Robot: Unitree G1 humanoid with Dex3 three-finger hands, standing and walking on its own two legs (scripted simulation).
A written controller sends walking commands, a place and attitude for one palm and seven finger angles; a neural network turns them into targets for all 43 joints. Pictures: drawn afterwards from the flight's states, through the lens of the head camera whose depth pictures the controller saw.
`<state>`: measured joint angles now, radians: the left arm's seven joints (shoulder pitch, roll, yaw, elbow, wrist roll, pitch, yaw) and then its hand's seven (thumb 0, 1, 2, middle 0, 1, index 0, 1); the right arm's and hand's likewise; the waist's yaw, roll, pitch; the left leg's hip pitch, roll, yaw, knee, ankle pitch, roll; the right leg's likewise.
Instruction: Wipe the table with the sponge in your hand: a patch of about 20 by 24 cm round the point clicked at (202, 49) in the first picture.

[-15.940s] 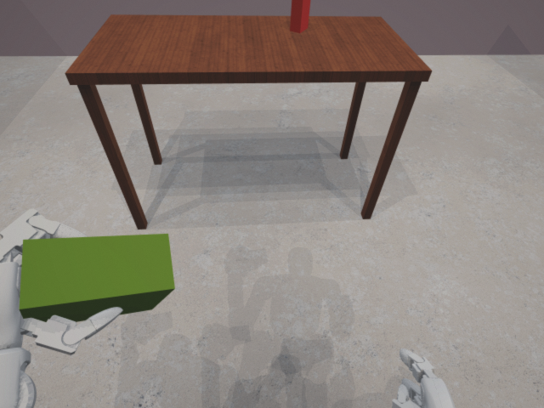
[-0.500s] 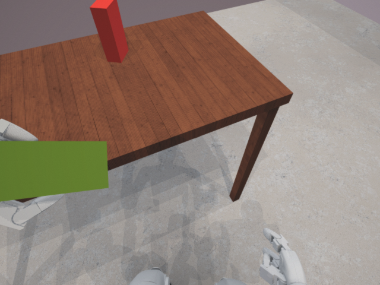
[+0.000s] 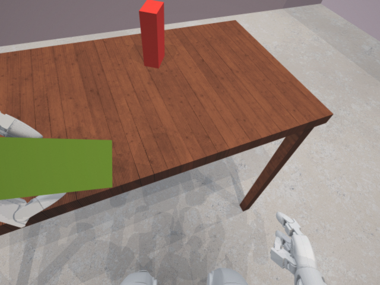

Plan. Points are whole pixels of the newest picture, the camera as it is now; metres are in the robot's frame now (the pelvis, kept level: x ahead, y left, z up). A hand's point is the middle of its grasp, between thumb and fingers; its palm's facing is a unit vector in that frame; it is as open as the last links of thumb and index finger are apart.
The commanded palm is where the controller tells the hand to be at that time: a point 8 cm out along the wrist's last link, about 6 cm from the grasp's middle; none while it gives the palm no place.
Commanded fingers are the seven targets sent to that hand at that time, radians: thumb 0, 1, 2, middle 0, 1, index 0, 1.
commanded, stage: shuffle to correct the standing spot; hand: left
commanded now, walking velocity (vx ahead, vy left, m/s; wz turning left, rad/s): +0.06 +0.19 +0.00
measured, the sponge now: (65, 164) +0.25 +0.20 +0.18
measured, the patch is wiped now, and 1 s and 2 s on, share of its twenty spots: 0.00 0.00 0.00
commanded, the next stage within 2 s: come to a stop and stand still in 1.22 s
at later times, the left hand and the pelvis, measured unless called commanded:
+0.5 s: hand out of the picture +0.21 +0.32 +0.20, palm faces +0.38 -0.82 -0.42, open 10.3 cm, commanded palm +0.14 +0.37 +0.20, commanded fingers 0.00 0.10 1.30 -1.20 -1.60 -1.20 -1.60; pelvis -0.01 +0.09 +0.01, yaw +1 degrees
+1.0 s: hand out of the picture +0.19 +0.41 +0.19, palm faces +0.48 -0.79 -0.38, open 10.3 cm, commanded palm +0.14 +0.44 +0.20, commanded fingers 0.00 0.10 1.30 -1.20 -1.60 -1.20 -1.60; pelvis -0.01 +0.16 +0.02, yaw +2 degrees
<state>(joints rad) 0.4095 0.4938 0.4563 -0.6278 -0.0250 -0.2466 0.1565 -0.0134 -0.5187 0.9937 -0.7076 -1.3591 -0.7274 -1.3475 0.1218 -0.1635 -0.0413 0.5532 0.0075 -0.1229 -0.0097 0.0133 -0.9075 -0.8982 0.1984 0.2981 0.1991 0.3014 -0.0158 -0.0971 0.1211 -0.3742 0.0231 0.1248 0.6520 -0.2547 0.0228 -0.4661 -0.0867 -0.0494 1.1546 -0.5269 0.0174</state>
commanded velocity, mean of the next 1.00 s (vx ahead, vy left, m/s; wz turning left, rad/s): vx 0.13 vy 0.11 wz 0.00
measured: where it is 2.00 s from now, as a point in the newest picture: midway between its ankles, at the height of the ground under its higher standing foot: outside the picture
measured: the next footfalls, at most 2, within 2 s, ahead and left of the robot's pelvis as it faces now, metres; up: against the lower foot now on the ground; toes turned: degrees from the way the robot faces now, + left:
right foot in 0.14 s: +0.05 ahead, -0.06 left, +0.00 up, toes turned -8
left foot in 0.50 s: +0.05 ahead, +0.25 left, +0.00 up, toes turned +7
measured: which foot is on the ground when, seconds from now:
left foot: down 0.00-0.16, up 0.18-0.48, down 0.50-0.78, up 0.80-1.00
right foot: up 0.00-0.12, down 0.14-0.52, up 0.54-0.72, down 0.74-1.00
